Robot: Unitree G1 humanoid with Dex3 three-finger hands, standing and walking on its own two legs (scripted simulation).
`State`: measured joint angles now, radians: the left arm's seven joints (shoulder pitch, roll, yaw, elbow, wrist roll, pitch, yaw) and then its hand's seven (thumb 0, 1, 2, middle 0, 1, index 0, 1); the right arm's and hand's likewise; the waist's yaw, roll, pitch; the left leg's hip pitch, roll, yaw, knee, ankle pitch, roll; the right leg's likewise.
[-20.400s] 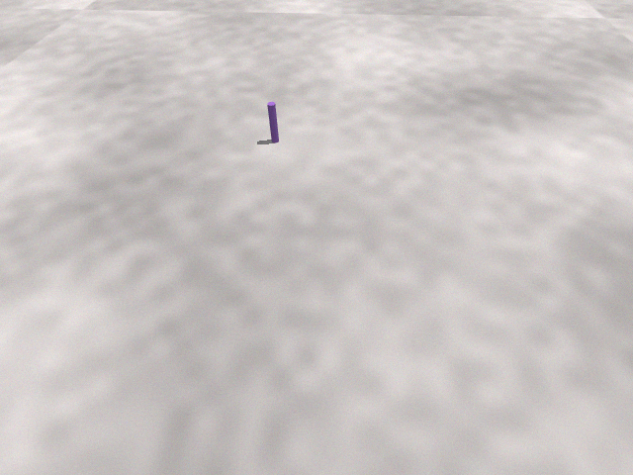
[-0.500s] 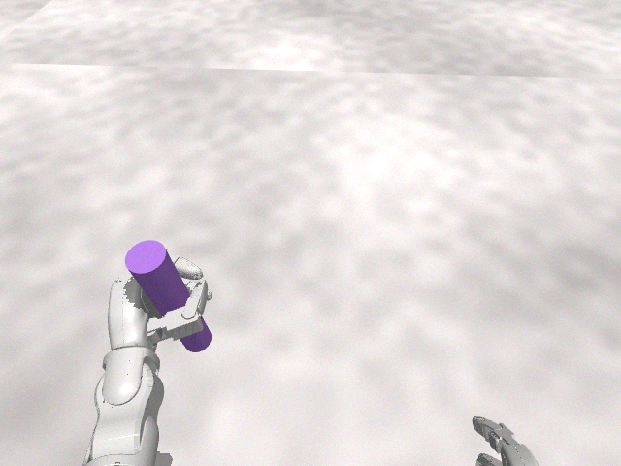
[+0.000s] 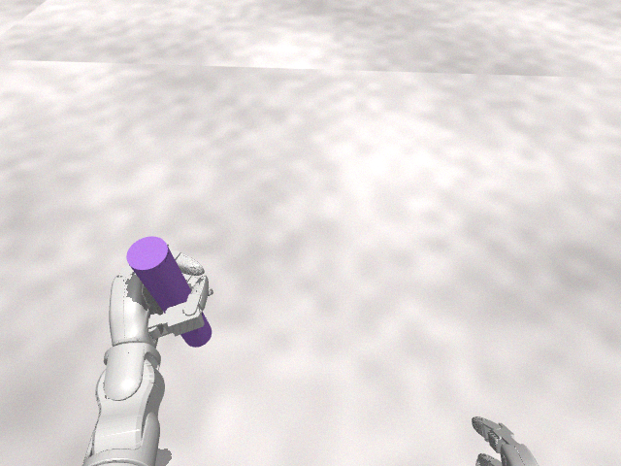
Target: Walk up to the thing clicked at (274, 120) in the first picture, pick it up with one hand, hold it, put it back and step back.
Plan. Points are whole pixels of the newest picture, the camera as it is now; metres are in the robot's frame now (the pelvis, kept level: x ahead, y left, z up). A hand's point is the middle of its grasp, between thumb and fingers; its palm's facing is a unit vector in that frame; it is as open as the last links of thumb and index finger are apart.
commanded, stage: hold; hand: left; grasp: from the side
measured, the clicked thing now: (177, 301) +0.33 +0.18 +0.04
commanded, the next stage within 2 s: crouch in 0.98 s
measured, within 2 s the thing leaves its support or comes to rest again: neither
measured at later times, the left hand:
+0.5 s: hand (189, 300) +0.33 +0.16 +0.05, palm faces +0.12 -0.99 -0.01, open 5.0 cm
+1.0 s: hand (189, 297) +0.33 +0.16 +0.05, palm faces +0.13 -0.99 -0.01, open 5.0 cm
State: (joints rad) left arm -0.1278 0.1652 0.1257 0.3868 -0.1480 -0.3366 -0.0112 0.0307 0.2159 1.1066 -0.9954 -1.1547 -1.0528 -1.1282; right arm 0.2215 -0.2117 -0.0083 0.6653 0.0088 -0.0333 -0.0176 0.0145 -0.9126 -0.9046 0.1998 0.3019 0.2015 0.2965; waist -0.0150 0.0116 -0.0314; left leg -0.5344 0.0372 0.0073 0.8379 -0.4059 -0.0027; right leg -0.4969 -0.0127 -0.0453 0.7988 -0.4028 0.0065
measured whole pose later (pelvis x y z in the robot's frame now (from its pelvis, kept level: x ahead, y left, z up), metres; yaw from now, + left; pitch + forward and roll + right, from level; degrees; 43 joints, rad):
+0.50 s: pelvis +0.00 +0.00 +0.00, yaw +0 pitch +6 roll -1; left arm -0.14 0.17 0.14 0.42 -0.15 -0.33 -0.02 0.03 0.22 1.10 -0.99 -1.16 -1.05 -1.13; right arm 0.22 -0.21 -0.01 0.66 0.01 -0.03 -0.01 0.01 -0.91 -0.91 0.20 0.30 0.20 0.30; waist -0.02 0.01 -0.03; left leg -0.54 0.04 0.01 0.84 -0.40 -0.01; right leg -0.51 -0.01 -0.04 0.80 -0.40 0.00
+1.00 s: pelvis +0.00 +0.00 +0.00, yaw +0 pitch +6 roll -1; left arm -0.14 0.17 0.14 0.42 -0.15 -0.34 -0.01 0.03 0.22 1.10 -0.99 -1.16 -1.05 -1.13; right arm 0.22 -0.21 -0.01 0.66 0.01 -0.03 -0.02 0.01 -0.91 -0.91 0.20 0.30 0.20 0.30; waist -0.02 0.01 -0.03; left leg -0.54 0.04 0.01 0.83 -0.40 -0.01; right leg -0.51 -0.01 -0.04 0.80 -0.40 0.00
